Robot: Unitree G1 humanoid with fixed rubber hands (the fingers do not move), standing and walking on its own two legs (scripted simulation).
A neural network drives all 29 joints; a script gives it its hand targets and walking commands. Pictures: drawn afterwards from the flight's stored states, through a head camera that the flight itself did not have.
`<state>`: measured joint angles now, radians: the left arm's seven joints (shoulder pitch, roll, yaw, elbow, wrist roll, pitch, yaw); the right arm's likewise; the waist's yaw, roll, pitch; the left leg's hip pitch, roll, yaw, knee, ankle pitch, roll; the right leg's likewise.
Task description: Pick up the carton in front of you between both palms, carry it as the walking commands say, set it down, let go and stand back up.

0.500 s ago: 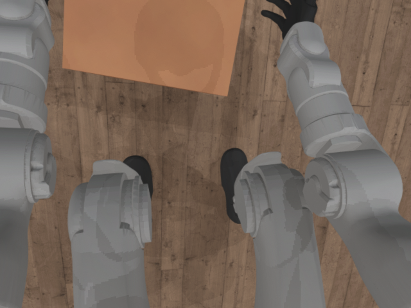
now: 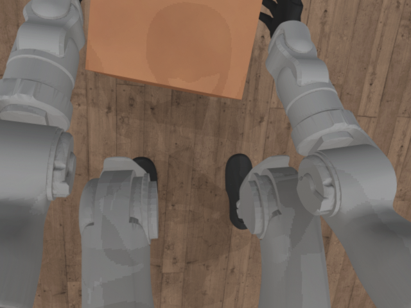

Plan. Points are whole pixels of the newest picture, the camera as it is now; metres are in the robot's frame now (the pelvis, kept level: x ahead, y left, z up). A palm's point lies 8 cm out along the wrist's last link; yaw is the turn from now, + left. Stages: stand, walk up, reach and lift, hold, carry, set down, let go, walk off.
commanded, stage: reach and lift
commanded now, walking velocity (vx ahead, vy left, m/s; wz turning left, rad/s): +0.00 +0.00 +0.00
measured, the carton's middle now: (175, 29) +0.52 +0.07 -0.25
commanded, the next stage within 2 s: none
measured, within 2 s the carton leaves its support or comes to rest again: leaves its support in 0.26 s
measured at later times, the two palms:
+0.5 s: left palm out of the picture +0.52 +0.22 -0.12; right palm (300, 13) +0.52 -0.08 -0.10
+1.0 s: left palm out of the picture +0.47 +0.21 +0.06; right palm out of the picture +0.49 -0.09 +0.08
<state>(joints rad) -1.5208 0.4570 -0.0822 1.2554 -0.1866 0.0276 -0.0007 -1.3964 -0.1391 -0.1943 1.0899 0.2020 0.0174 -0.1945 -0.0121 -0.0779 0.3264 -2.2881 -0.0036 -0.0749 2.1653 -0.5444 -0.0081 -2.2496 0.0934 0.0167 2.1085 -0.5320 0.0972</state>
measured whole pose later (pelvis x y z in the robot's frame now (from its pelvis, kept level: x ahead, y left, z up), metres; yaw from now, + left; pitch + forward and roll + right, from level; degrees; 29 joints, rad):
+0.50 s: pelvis +0.00 +0.00 +0.00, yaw +3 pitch +38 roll -3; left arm -1.31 0.32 0.03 0.95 -0.05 0.26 0.04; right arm -1.13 0.01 -0.43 0.71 0.07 0.17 -0.23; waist 0.00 -0.10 0.14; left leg -2.27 -0.06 -0.07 2.14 -0.54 -0.04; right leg -2.23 0.13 0.07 2.11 -0.56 0.13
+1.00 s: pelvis +0.01 -0.01 +0.13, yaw +6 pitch +42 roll -2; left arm -1.01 0.10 0.32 0.77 0.20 0.36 -0.02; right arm -0.92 0.13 -0.53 0.58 -0.17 0.29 -0.13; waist -0.01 -0.06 -0.18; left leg -1.96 -0.09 -0.10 1.71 -0.48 -0.05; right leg -1.93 0.14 0.10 1.71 -0.52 0.09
